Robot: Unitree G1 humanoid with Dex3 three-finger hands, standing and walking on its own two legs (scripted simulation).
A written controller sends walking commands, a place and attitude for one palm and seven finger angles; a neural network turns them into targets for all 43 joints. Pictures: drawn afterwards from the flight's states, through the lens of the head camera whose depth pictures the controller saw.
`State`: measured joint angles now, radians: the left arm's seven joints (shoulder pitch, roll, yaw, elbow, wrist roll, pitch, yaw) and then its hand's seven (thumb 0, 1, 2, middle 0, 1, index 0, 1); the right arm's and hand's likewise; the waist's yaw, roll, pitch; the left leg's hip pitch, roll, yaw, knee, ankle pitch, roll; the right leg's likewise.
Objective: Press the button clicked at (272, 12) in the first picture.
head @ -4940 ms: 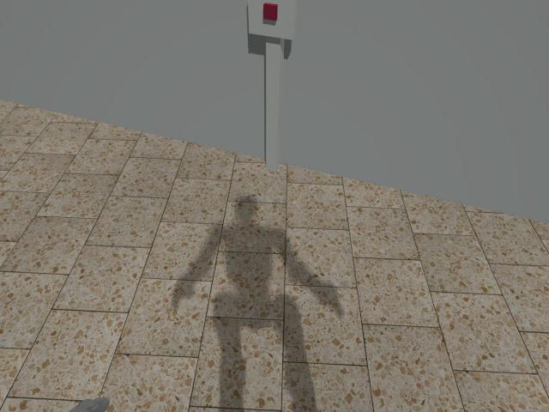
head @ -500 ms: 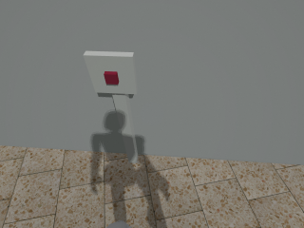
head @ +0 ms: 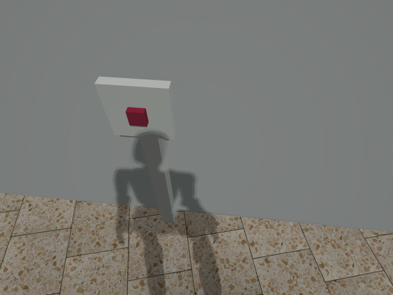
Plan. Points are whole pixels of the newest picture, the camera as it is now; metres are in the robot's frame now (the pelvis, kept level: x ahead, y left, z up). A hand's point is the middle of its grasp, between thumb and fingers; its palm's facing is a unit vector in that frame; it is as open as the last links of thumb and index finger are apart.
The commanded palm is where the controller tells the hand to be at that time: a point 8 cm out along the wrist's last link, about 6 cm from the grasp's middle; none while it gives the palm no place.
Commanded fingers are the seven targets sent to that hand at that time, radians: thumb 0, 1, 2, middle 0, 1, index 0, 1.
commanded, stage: come to a stop and stand still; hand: left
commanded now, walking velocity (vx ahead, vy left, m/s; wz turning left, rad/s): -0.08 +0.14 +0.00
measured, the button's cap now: (137, 115) +0.52 +0.19 +0.04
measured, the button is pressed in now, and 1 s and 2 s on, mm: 0 0 0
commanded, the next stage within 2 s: look again from close up in 0.72 s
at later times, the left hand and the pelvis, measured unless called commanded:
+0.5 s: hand out of the picture -0.02 +0.19 -0.16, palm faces +0.10 -0.96 -0.25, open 7.4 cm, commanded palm none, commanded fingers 0.00 0.90 0.90 -0.20 -0.30 -0.20 -0.30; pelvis -0.04 +0.00 +0.01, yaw +1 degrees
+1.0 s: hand out of the picture -0.03 +0.17 -0.17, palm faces -0.01 -0.98 -0.21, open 7.3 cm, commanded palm none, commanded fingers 0.00 0.90 0.90 -0.20 -0.30 -0.20 -0.30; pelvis -0.03 +0.00 +0.00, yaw +0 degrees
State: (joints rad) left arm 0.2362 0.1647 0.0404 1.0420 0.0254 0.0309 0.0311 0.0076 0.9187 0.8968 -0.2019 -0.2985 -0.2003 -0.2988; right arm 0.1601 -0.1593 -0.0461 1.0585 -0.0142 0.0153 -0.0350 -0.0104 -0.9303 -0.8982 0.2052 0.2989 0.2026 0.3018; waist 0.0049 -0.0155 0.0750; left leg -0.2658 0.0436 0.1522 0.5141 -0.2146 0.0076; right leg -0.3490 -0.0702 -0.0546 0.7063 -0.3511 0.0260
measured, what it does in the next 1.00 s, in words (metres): steps on the spot: right foot, then left foot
